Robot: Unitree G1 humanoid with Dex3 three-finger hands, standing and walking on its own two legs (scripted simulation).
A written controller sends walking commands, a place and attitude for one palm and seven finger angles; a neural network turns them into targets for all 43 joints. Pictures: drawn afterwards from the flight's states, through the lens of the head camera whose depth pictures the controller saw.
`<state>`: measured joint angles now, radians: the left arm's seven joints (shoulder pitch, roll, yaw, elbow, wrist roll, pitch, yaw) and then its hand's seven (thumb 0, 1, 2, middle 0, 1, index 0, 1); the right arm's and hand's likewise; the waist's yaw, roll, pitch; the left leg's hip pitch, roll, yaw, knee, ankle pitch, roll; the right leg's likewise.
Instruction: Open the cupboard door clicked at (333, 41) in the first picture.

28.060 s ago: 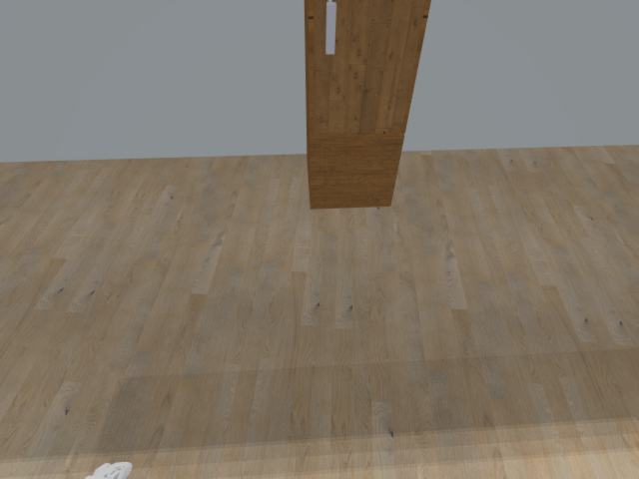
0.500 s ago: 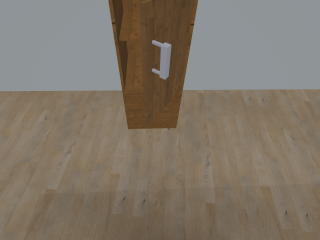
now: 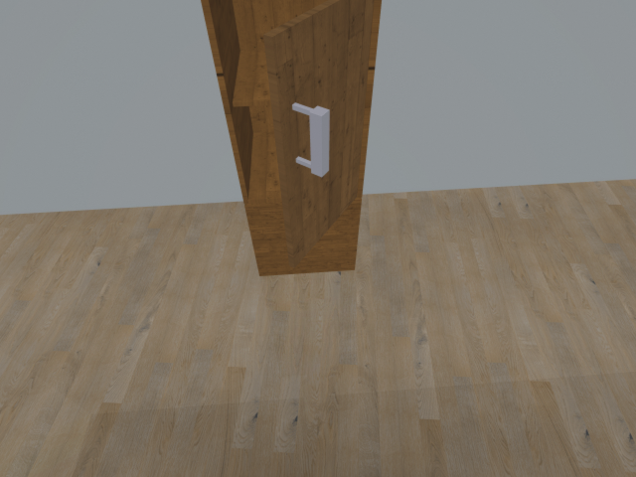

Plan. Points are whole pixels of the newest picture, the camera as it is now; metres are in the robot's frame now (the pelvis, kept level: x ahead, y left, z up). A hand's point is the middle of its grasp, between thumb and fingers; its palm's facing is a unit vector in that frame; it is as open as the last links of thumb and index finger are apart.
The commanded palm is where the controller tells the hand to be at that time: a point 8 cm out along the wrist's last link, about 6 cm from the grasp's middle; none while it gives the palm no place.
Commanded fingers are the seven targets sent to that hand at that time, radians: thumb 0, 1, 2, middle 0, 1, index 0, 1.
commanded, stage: let the arm hang, fingers relaxed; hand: left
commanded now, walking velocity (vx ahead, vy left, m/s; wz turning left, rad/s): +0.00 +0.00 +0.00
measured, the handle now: (309, 139) +0.70 +0.05 +0.04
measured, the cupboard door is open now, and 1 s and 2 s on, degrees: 52 52 52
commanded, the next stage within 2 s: look to check the result in 0.16 s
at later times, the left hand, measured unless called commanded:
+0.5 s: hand out of the picture +0.04 +0.19 -0.17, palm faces +0.02 -0.97 -0.26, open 7.3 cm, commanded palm none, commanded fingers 0.00 0.90 0.90 -0.20 -0.30 -0.20 -0.30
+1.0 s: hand out of the picture +0.09 +0.19 -0.16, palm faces +0.00 -0.96 -0.28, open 7.3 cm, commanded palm none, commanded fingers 0.00 0.90 0.90 -0.20 -0.30 -0.20 -0.30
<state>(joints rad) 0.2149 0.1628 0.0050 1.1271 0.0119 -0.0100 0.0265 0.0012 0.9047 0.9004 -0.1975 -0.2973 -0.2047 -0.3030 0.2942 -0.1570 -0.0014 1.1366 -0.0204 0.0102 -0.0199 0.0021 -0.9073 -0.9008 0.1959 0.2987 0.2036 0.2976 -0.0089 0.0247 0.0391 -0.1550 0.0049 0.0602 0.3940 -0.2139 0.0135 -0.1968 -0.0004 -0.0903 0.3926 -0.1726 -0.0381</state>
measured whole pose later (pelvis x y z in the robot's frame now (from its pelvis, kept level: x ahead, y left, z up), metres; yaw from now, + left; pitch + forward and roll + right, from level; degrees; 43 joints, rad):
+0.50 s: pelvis +0.02 +0.00 +0.00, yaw +0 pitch -1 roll +0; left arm 0.21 0.19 0.01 1.15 0.01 -0.02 0.03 0.00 0.90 0.90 -0.20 -0.30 -0.21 -0.30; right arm 0.22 -0.20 -0.01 1.14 -0.02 0.00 -0.03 0.00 -0.91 -0.90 0.20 0.30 0.20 0.30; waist 0.00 0.03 0.06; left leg -0.11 0.01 0.05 0.35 -0.22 0.00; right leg -0.15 0.01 -0.10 0.36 -0.19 -0.04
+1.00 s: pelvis +0.04 -0.01 +0.00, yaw -1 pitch -1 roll +0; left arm 0.17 0.22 0.02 1.12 0.01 -0.01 0.03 0.00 0.90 0.90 -0.20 -0.30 -0.21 -0.30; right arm 0.18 -0.23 -0.01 1.12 -0.02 0.01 -0.03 0.00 -0.91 -0.90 0.20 0.30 0.20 0.30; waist 0.00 0.03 0.05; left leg -0.09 0.03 0.07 0.34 -0.24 -0.01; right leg -0.14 0.03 -0.08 0.35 -0.21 -0.06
